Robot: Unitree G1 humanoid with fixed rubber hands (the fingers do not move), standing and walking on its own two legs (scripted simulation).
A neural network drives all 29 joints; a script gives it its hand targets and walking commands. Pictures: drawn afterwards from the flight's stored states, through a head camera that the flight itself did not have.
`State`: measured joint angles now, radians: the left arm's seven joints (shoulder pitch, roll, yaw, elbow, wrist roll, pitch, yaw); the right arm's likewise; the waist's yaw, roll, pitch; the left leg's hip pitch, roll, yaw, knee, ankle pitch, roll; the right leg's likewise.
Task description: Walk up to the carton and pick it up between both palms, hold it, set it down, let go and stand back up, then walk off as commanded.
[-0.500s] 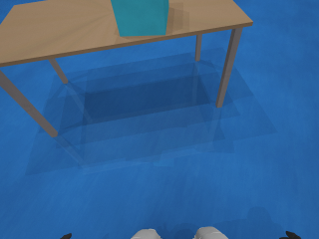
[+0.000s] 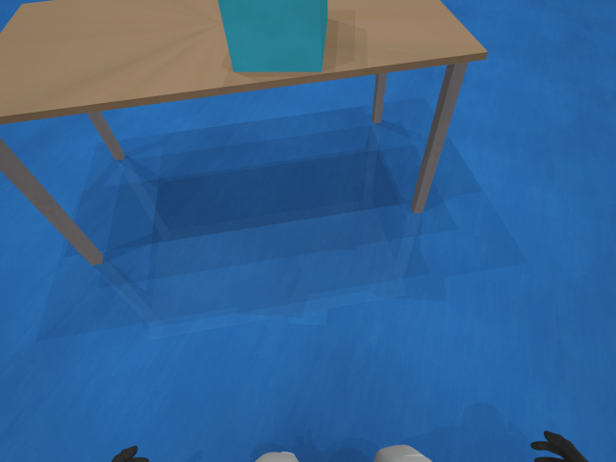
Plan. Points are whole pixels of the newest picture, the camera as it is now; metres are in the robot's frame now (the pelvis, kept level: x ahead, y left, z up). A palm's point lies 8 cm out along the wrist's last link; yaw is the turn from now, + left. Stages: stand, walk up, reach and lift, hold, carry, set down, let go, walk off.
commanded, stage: walk off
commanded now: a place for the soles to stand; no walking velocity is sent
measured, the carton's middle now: out of the picture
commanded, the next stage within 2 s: stand in 0.02 s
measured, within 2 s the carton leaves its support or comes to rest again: neither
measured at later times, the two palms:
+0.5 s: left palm out of the picture +0.09 +0.29 -0.10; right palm out of the picture +0.07 -0.31 -0.10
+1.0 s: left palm out of the picture +0.09 +0.28 -0.10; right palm out of the picture +0.07 -0.32 -0.10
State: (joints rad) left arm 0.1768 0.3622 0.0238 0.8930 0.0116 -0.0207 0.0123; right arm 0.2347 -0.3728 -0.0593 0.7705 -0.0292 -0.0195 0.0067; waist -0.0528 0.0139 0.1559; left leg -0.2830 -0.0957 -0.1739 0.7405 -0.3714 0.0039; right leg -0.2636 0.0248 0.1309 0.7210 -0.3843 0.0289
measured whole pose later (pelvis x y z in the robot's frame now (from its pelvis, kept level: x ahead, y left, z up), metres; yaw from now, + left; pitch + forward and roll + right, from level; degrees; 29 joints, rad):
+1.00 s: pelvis -0.01 -0.01 +0.00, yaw +0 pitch -5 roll +0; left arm 0.17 0.34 0.02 0.95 0.01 -0.02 0.01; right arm 0.19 -0.37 -0.06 0.85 -0.03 -0.01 0.00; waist -0.05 0.01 0.12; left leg -0.27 -0.09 -0.17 0.71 -0.34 0.00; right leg -0.27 0.02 0.13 0.72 -0.36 0.03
